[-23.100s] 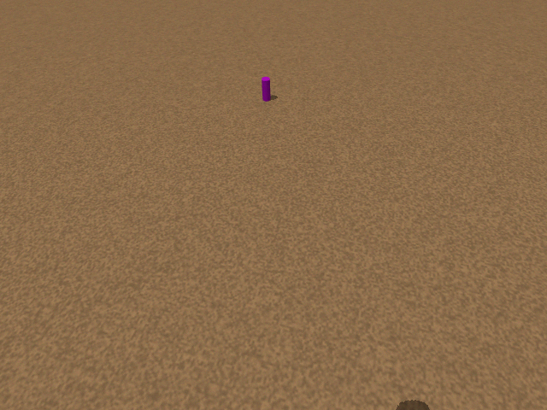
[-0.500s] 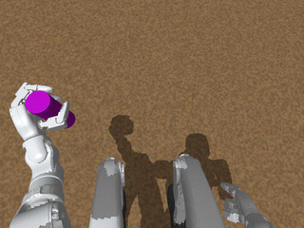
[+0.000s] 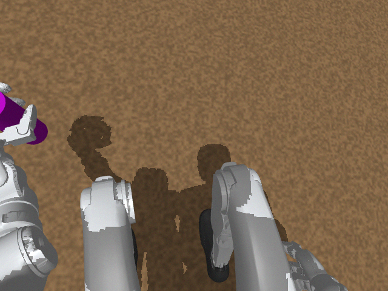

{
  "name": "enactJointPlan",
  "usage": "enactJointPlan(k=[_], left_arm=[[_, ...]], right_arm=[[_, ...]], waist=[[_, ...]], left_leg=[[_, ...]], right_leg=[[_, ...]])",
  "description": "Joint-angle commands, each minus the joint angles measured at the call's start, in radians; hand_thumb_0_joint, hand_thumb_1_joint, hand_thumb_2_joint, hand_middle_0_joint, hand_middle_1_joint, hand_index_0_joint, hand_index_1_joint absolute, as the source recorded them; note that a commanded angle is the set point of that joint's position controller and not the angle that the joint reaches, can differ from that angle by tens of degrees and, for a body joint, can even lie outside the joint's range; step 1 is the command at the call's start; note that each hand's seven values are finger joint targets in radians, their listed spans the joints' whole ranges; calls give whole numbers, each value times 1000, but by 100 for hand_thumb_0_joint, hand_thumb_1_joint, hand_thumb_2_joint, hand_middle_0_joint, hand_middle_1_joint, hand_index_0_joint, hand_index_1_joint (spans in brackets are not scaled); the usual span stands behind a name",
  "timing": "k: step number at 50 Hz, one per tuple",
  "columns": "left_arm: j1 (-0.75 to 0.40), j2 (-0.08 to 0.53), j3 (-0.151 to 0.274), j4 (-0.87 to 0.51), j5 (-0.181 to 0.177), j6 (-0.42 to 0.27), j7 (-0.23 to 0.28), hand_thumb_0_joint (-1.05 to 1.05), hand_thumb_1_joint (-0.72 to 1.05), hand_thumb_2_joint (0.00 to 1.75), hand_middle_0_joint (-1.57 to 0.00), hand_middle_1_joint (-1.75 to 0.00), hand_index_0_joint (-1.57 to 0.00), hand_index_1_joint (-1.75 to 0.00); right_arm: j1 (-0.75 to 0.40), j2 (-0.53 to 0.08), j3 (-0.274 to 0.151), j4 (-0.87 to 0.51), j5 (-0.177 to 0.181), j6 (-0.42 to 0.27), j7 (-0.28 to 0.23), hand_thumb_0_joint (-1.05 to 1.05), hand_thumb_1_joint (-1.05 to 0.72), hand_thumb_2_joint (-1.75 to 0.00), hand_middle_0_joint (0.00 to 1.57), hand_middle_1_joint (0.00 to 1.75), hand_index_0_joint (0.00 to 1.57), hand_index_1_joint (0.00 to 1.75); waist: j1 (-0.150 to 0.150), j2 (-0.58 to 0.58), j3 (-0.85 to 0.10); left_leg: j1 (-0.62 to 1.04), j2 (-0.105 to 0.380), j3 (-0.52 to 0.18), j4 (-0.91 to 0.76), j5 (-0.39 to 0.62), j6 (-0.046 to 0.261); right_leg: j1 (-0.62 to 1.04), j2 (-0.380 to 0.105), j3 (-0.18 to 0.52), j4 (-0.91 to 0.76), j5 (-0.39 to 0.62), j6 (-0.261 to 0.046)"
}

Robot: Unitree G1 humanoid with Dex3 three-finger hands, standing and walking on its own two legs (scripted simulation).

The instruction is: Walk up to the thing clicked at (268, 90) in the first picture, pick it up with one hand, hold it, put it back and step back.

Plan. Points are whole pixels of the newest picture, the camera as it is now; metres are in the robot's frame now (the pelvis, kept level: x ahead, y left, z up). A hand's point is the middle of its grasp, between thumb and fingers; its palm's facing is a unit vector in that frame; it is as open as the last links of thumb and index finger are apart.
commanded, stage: crouch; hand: left
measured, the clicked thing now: (14, 120) +0.44 +0.31 -0.08
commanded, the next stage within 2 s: lower in 0.58 s
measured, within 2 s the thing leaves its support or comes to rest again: neither
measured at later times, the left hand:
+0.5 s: hand (22, 125) +0.45 +0.32 -0.13, palm faces +0.45 -0.89 -0.04, open 7.6 cm
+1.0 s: hand (37, 133) +0.45 +0.31 -0.19, palm faces +0.48 -0.88 -0.03, open 7.6 cm
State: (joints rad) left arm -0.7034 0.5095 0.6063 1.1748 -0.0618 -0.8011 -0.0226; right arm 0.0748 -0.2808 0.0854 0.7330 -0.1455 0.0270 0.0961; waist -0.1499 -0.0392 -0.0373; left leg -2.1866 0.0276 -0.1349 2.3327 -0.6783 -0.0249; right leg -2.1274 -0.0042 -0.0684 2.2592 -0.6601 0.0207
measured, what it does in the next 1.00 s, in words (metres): lowers itself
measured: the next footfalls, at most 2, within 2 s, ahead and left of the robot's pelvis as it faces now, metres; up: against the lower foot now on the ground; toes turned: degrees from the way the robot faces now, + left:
none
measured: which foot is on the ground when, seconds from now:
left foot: down 0.00-1.00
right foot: down 0.00-1.00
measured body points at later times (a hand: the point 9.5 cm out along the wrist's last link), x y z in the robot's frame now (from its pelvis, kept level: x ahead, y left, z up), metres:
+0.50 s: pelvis +0.00 +0.01 -0.05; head +0.23 +0.09 +0.33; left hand +0.42 +0.36 -0.13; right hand +0.11 -0.28 -0.14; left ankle +0.09 +0.13 -0.32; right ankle +0.11 -0.12 -0.32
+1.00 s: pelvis +0.00 +0.01 -0.07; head +0.25 +0.12 +0.29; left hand +0.42 +0.36 -0.19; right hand +0.11 -0.27 -0.14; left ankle +0.09 +0.13 -0.32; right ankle +0.11 -0.12 -0.32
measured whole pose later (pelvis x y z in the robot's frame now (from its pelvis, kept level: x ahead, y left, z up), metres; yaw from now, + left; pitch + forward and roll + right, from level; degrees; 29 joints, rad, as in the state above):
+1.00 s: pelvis +0.00 +0.01 -0.07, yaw -6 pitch +21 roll -12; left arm -0.67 0.71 0.71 1.29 -0.07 -0.90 -0.01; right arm -0.05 -0.34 0.30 0.64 -0.26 0.06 0.13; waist -0.21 -0.16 0.19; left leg -2.28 0.02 -0.27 2.60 -0.70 -0.02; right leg -2.17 0.03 -0.16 2.43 -0.64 0.05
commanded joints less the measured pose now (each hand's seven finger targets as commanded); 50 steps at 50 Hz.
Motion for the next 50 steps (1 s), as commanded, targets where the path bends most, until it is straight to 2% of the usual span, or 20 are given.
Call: enactJointPlan(k=[1, 3, 7, 8, 11, 14, 17, 25, 26, 27, 31, 36, 38, 39, 42, 43, 44, 48, 49, 50], left_arm=[[-291, 270, 33, -207, -14, -77, -10, 0, 33, 129, -128, -142, -131, -140], [-271, 316, 69, -203, -13, -79, -12, 0, 34, 129, -128, -143, -132, -141], [-273, 351, 70, -200, -2, -82, -22, 0, 39, 129, -128, -142, -132, -140], [-282, 336, 65, -202, -8, -83, -25, 0, 39, 131, -129, -144, -133, -141], [-282, 372, 85, -215, -10, -84, -28, 0, 40, 132, -128, -144, -132, -142], [-255, 332, 58, -200, -15, -81, -41, 0, 39, 132, -129, -145, -133, -142], [-228, 357, 78, -196, -19, -76, -46, 0, 39, 132, -130, -146, -134, -143], [-218, 369, 86, -221, -19, -87, -36, 0, 43, 136, -132, -149, -137, -146], [-237, 365, 72, -232, -20, -91, -34, 0, 44, 135, -133, -149, -137, -146], [-221, 384, 95, -226, -19, -94, -28, 0, 46, 136, -133, -149, -137, -147], [-221, 393, 90, -222, -18, -103, -21, 0, 45, 137, -135, -151, -139, -148], [-190, 398, 86, -179, -13, -106, -17, 0, 43, 135, -136, -149, -139, -148], [-166, 366, 72, -115, -23, -107, -14, 0, 41, 134, -137, -149, -140, -148], [-134, 368, 91, -89, -30, -109, -10, 0, 42, 134, -136, -149, -139, -148], [-169, 414, 104, -86, -38, -137, -1, 0, 42, 135, -140, -152, -143, -150], [-169, 417, 107, -84, -37, -145, 1, 0, 43, 136, -139, -152, -142, -150], [-202, 453, 106, -93, -29, -157, 2, 0, 44, 135, -140, -152, -143, -150], [-209, 499, 115, -77, -8, -198, 11, 0, 43, 135, -140, -151, -143, -150], [-205, 545, 141, -74, -2, -204, 17, 0, 41, 135, -139, -151, -142, -150], [-211, 527, 128, -63, -3, -209, 20, 0, 42, 134, -139, -150, -142, -149]], right_arm=[[112, -245, -53, -59, -5, -4, -12, 0, -88, -90, 20, 30, 20, 30], [108, -255, -45, -64, -9, 2, -13, 0, -88, -90, 20, 30, 20, 30], [94, -262, -30, -61, -21, 6, -12, 0, -88, -90, 20, 30, 20, 30], [100, -265, -25, -61, -23, 7, -9, 0, -88, -90, 20, 30, 20, 30], [87, -280, -15, -67, -30, 8, -8, 0, -88, -90, 20, 30, 20, 30], [84, -290, -8, -65, -38, 13, -4, 0, -88, -90, 20, 30, 20, 30], [79, -297, -2, -66, -44, 15, -5, 0, -88, -90, 20, 30, 20, 30], [68, -320, 16, -77, -60, 26, 4, 0, -88, -90, 20, 30, 20, 30], [61, -319, 22, -78, -63, 28, 5, 0, -89, -90, 20, 30, 20, 30], [60, -325, 20, -78, -65, 28, 6, 0, -88, -90, 20, 30, 20, 30], [48, -328, 34, -83, -73, 30, 9, 0, -88, -90, 20, 30, 20, 30], [36, -337, 51, -90, -79, 34, 12, 0, -89, -90, 20, 30, 20, 30], [23, -340, 66, -99, -82, 35, 16, 0, -90, -90, 20, 30, 20, 30], [27, -345, 70, -100, -82, 34, 17, 0, -89, -90, 20, 30, 20, 30], [9, -352, 90, -107, -89, 31, 17, 0, -90, -90, 20, 30, 20, 30], [8, -356, 98, -109, -94, 32, 18, 0, -89, -90, 20, 30, 20, 30], [-3, -355, 106, -110, -97, 33, 17, 0, -89, -90, 20, 30, 20, 30], [-33, -370, 129, -115, -118, 33, 19, 0, -90, -90, 20, 30, 20, 30], [-39, -378, 132, -116, -124, 33, 18, 0, -90, -90, 20, 30, 20, 30], [-52, -380, 140, -124, -129, 34, 19, 0, -90, -90, 20, 30, 20, 30]], waist=[[2, 236, -662], [7, 237, -649], [-1, 246, -606], [-12, 242, -605], [-9, 271, -605], [-20, 283, -593], [-16, 277, -584], [-34, 298, -565], [-42, 315, -554], [-35, 312, -553], [-43, 320, -547], [-54, 315, -499], [-76, 274, -458], [-74, 248, -457], [-79, 227, -454], [-85, 247, -461], [-90, 257, -455], [-93, 316, -436], [-88, 334, -437], [-97, 334, -424]], left_leg=[[422, -2, 54, -256, 118, 25], [398, -2, 54, -236, 118, 26], [342, 1, 56, -201, 73, 31], [346, 2, 52, -193, 76, 30], [359, 5, 41, -180, 74, 25], [369, 7, 30, -165, 99, 19], [350, 6, 31, -141, 107, 22], [372, 11, 3, -117, 151, 14], [365, 10, 2, -112, 152, 14], [365, 10, 0, -110, 147, 14], [352, 12, -2, -96, 137, 14], [329, 13, -10, -91, 118, 14], [297, 13, -17, -74, 105, 19], [290, 13, -18, -66, 117, 21], [271, 15, -25, -46, 105, 25], [307, 18, -31, -44, 140, 21], [287, 20, -31, -41, 118, 22], [337, 30, -45, -44, 140, 9], [343, 32, -46, -44, 138, 7], [342, 33, -47, -41, 130, 8]], right_leg=[[330, 30, -69, -178, 141, -47], [329, 35, -71, -170, 142, -46], [318, 42, -75, -156, 113, -42], [317, 43, -81, -151, 120, -41], [294, 45, -93, -126, 117, -43], [272, 47, -105, -102, 141, -46], [281, 49, -107, -95, 154, -44], [269, 50, -130, -60, 191, -46], [269, 48, -131, -54, 194, -45], [261, 49, -132, -51, 190, -47], [270, 52, -136, -46, 184, -45], [260, 52, -146, -42, 170, -44], [255, 57, -156, -44, 164, -40], [277, 58, -156, -48, 177, -38], [294, 63, -161, -45, 169, -34], [301, 62, -165, -39, 199, -34], [297, 66, -163, -34, 181, -35], [283, 66, -176, -10, 189, -39], [285, 69, -176, -7, 189, -41], [282, 67, -180, -10, 185, -38]])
